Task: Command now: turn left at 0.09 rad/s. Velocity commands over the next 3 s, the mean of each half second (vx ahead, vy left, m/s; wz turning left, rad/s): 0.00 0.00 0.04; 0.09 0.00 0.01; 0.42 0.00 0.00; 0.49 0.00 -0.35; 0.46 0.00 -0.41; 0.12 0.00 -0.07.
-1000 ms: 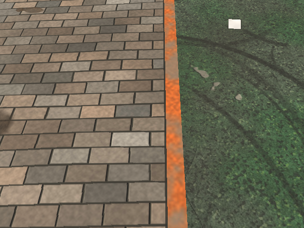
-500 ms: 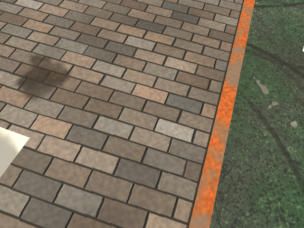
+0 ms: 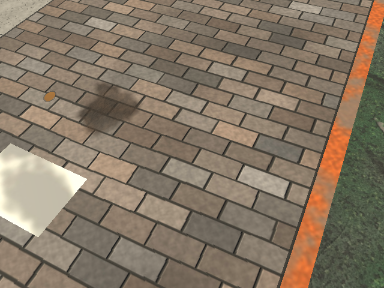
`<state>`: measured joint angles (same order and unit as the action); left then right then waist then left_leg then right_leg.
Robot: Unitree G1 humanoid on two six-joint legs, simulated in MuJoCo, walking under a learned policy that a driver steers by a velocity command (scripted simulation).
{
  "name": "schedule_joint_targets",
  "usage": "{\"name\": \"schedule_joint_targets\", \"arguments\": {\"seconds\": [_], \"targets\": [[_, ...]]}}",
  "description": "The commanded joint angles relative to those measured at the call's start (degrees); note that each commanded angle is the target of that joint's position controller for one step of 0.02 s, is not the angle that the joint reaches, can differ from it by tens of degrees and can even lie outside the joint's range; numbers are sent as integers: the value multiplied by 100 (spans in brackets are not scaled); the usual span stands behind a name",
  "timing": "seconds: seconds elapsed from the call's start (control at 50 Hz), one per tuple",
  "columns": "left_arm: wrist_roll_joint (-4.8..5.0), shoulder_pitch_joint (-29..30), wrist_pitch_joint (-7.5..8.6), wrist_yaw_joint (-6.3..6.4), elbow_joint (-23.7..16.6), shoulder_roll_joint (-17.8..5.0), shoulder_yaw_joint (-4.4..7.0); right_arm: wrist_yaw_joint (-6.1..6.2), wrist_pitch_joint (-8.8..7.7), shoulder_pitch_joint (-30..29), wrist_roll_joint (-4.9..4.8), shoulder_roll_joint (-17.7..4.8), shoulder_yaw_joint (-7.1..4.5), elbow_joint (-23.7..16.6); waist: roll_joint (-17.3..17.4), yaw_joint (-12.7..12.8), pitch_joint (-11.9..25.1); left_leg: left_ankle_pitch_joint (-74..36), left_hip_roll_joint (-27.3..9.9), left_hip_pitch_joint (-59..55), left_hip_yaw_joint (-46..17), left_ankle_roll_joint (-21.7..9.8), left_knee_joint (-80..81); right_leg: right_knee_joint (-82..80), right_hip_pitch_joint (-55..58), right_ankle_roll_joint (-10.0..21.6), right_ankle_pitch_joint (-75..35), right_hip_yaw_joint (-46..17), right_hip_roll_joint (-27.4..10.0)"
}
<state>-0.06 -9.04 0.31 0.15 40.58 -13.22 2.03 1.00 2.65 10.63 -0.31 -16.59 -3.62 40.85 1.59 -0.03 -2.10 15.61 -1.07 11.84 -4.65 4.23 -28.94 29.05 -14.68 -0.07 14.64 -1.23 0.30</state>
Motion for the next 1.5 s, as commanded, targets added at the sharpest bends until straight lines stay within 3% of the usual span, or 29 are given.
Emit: {"name": "schedule_joint_targets", "arguments": {"seconds": [0.02,0.04,0.06,0.08,0.12,0.24,0.76,0.8,0.84,0.86,0.88,0.92,0.96,0.98,1.0,1.02,1.04,1.06,1.1,1.14,1.18,1.24,1.34,1.4,1.42,1.44,1.46,1.48,1.5], "targets": [[-109,-243,161,-60,-265,-772,154,42,-72,83,93,-893,-172,-370,-204,210,784,-2232,-488,-937,-383,-381,512,-313,84,308,-1281,-592,-627],[-139,-314,199,-75,-237,-604,111,11,-69,8,92,-827,-178,-232,458,329,781,-1287,-446,-437,-353,-653,352,-435,303,40,-495,-178,-276],[-158,25,195,-65,-217,-763,121,-38,-93,-73,94,-550,-121,-293,267,97,545,-655,-340,-85,-371,-698,498,-271,415,-123,-368,-87,-219],[-129,166,179,-51,-229,-757,134,-38,-125,-60,138,-433,-76,-229,201,80,429,-408,-322,81,-387,-640,592,-227,418,-134,-408,-69,-224],[-87,123,106,5,-192,-723,127,-21,-205,-38,131,-468,-62,-172,244,84,200,-476,-254,224,-346,-547,603,-191,343,-97,-606,-97,-238],[-62,-70,73,83,60,-677,134,39,-283,146,107,-367,9,-6,112,78,74,-386,-182,308,-312,-521,565,-209,340,-157,-623,-104,-241],[2,-510,-14,269,1360,-637,136,85,-334,484,48,-175,81,1087,-121,69,2,-793,54,136,15,-479,548,-326,441,-193,-876,-65,-217],[39,-624,-35,280,1503,-557,123,113,-299,637,6,-232,58,1223,11,36,30,881,129,169,13,-608,683,-112,321,-135,528,217,47],[75,-453,19,282,1433,-539,120,129,-301,717,-48,-471,-7,1205,351,-76,-437,2861,-229,503,-592,-970,1094,373,-391,-6,1778,367,202],[93,-316,109,253,1356,-452,97,121,-353,888,-78,-602,-44,1229,654,-161,-614,3369,-640,473,-1195,-1217,1439,800,-752,27,1665,439,215],[131,-273,217,201,1307,-334,70,108,-416,964,-106,-761,-95,1259,1002,-171,-720,3586,-1126,442,-1888,-1503,1774,1325,-952,76,1276,454,165],[198,-294,409,84,1277,-341,72,90,-512,740,-133,-737,-95,1207,1014,-34,-933,3114,-1471,647,-2299,-1720,1919,1399,-962,316,1236,177,-130],[212,-1059,527,0,1596,-323,102,53,-508,172,-185,-576,-44,1056,755,450,-718,2230,-968,1133,-1405,-1336,1410,-32,503,487,701,334,-30],[150,-1594,536,-15,1858,-451,170,48,-522,14,-150,-413,-1,976,345,613,-493,1452,-528,1471,-795,-1083,633,-311,1337,430,236,89,-46],[115,-2301,554,-12,2014,-956,306,44,-580,-121,-99,-4,111,838,-1057,795,-174,855,186,2129,235,-643,-1258,-1226,2029,797,1110,-1684,-1070],[61,-2727,608,-107,2059,-1453,378,82,-691,-193,-155,-65,75,603,-2027,818,-91,1676,537,3019,243,-533,-2669,-2064,2324,1541,1570,-3993,-2170],[8,-2172,663,-110,1926,-1051,236,52,-772,-64,-248,-304,19,652,-1259,488,-394,1552,139,3393,-174,-641,-3545,-2052,2063,1631,1651,-4000,-2319],[39,-1798,688,-102,1778,-759,159,-14,-833,94,-271,-289,23,760,-930,329,-589,959,-108,3548,-186,-772,-3760,-2010,1963,1447,1457,-3272,-2055],[60,-1522,664,-121,1671,-664,101,-63,-892,-41,-165,-339,-36,819,-655,257,-568,53,-426,3621,32,-853,-3422,-2094,2011,1085,432,-2204,-1661],[15,-1797,580,-91,1755,-418,10,-152,-882,-192,-101,-229,-50,801,-783,307,-366,-400,-474,3313,291,-753,-3039,-2106,2021,940,-903,-1379,-1316],[11,-1996,510,-20,1793,-501,4,-201,-840,-476,-83,-38,-3,697,-709,358,-322,-667,-418,3298,492,-581,-2545,-2114,2007,993,-1689,-958,-1211],[-8,-1964,455,81,1725,-736,26,-235,-828,-1273,-96,157,109,386,-635,472,-503,-1307,-250,2815,677,-418,-1247,-2328,1420,990,-1649,-578,-1083],[111,-2129,460,122,1822,-868,100,-337,-836,-1842,-155,-64,127,109,-736,407,-744,-1746,-132,2273,612,-590,-262,-2416,1491,985,-1772,-419,-1379],[83,-1933,389,119,1765,-1023,184,-360,-871,-1394,-136,-392,-4,158,-829,-24,-240,-1364,110,1455,713,-881,-144,-1570,2016,806,-3877,-254,-1513],[44,-1840,335,113,1729,-1048,198,-330,-859,-712,-141,-578,-115,348,-893,-396,232,-1240,293,573,832,-1023,-182,-726,1974,709,-4874,-110,-1393],[0,-1782,293,107,1664,-985,167,-278,-827,287,-161,-802,-246,652,-833,-852,838,-1247,270,-784,783,-1198,-178,475,1448,543,-4965,37,-1140],[-120,-1905,296,100,1510,-724,59,-207,-782,1295,-84,-1226,-345,856,21,-1053,1676,-762,-964,-2561,-750,-1570,-252,2397,39,398,-2824,198,-725],[3,-2685,426,23,1539,184,-162,-291,-790,1481,-14,-1355,-326,984,1627,-510,2513,927,-2172,-3827,-3726,-2486,869,4225,-1768,136,1647,-243,372],[182,-2098,587,-2,1492,-513,-12,-310,-823,1102,-61,-763,-173,957,979,-653,1756,1356,-1923,-3202,-3851,-2186,1429,4844,-2359,279,1689,-765,81]]}}
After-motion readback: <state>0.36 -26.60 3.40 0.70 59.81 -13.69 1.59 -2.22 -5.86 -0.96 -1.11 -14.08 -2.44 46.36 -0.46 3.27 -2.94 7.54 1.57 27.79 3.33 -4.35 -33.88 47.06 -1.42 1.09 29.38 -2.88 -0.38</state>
